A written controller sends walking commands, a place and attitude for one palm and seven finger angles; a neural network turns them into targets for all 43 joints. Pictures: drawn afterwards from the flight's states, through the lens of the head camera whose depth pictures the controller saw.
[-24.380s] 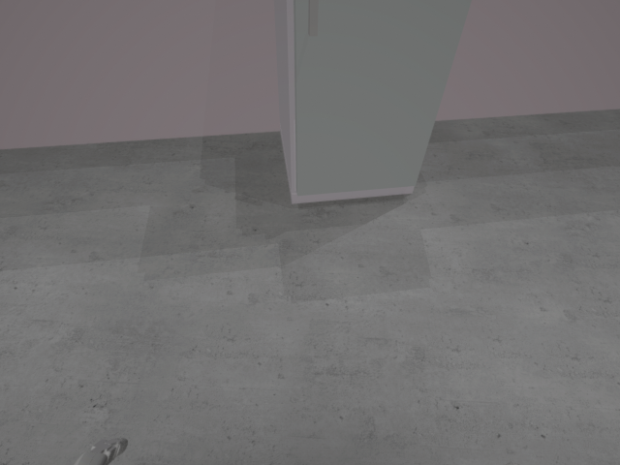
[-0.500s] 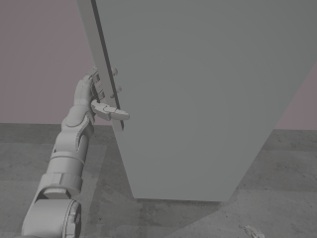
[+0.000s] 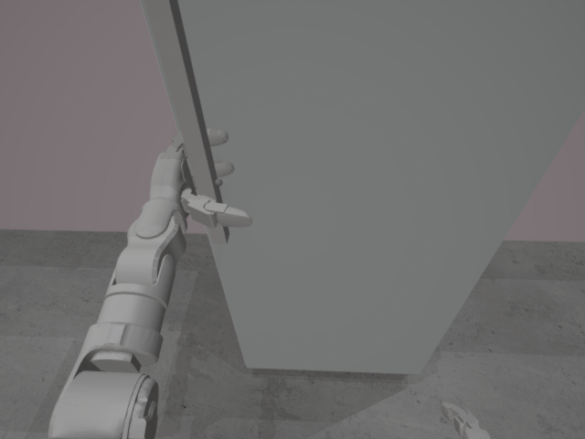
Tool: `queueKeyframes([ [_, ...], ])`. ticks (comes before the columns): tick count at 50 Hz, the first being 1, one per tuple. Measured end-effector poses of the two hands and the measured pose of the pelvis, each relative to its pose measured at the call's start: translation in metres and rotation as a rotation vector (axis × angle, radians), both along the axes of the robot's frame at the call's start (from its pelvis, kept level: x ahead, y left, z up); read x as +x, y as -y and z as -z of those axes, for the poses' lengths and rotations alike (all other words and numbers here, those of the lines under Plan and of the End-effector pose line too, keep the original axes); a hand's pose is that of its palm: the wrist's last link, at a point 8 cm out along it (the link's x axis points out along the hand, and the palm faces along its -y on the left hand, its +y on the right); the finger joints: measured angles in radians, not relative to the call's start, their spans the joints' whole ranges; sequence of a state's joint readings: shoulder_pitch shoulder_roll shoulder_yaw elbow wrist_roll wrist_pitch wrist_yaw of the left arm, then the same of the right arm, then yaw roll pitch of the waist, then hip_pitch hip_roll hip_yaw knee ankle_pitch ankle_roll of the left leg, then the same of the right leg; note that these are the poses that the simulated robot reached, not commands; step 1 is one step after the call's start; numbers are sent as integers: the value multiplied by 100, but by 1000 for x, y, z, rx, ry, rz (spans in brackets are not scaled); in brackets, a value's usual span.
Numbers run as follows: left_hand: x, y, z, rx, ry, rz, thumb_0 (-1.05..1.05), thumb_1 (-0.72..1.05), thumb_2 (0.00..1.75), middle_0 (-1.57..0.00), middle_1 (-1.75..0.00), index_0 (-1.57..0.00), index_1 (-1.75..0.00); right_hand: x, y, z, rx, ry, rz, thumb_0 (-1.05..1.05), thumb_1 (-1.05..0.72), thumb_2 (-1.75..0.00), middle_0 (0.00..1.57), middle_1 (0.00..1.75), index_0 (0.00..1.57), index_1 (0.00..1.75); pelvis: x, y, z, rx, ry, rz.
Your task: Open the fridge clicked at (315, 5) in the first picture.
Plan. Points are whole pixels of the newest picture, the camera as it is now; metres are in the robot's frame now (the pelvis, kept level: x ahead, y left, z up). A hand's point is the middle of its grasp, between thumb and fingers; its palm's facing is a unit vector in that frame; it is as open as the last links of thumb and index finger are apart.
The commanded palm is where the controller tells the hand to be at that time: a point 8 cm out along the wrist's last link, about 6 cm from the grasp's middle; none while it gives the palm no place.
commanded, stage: slide the fingers in behind the handle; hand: left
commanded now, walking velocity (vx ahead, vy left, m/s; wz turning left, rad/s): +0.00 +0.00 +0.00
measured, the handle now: (200, 131) +0.45 +0.15 +0.22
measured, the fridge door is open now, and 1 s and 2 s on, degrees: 0 0 0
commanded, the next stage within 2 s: grip the handle and tug to test in 0.26 s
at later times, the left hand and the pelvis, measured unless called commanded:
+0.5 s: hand (217, 183) +0.40 +0.12 +0.17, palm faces +0.01 -1.00 +0.00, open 13.6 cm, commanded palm +0.37 +0.18 +0.17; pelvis +0.00 +0.00 +0.00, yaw +0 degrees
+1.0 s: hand (214, 184) +0.40 +0.12 +0.17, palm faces +0.01 -1.00 +0.01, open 6.2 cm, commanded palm +0.37 +0.18 +0.17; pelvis +0.00 +0.00 +0.00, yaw +0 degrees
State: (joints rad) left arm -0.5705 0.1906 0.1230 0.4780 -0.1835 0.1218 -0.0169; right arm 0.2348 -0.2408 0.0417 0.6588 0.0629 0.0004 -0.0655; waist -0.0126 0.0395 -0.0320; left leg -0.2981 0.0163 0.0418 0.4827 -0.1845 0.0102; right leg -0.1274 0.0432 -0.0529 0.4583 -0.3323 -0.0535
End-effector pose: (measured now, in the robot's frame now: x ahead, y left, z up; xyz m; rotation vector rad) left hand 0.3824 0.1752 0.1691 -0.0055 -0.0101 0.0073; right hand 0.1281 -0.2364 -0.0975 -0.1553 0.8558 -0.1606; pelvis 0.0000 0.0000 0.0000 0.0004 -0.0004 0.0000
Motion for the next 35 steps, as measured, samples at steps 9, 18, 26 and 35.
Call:
queueKeyframes([
  [9, -1, 1, -1, 3, -1, -4, -1, -50, 30, -30, -120, -30, -120, -5, 4, 2, -3, -18, 8, 1, -90, -90, 20, 30, 20, 30, 0, 0, 0, 1, 0, 0],
  [18, -6, 1, -2, -1, 14, -6, -1, -50, 30, -30, -120, -29, -120, -2, 7, 0, -2, -7, 11, 1, -90, -90, 20, 30, 20, 30, 3, 2, -1, 3, 5, 2],
  [26, -5, 0, -3, 2, 0, -2, -1, -41, 34, -30, -121, -30, -122, 4, 7, -2, -9, 4, 6, 1, -90, -90, 20, 30, 20, 30, 2, 4, -1, 3, 8, 0],
  [35, -10, -2, -4, -4, 18, -5, -1, -9, 48, -33, -126, -34, -126, 7, 7, -4, -2, 17, 5, 1, -90, -90, 20, 30, 20, 30, 3, 4, -1, 5, 8, 4],
])
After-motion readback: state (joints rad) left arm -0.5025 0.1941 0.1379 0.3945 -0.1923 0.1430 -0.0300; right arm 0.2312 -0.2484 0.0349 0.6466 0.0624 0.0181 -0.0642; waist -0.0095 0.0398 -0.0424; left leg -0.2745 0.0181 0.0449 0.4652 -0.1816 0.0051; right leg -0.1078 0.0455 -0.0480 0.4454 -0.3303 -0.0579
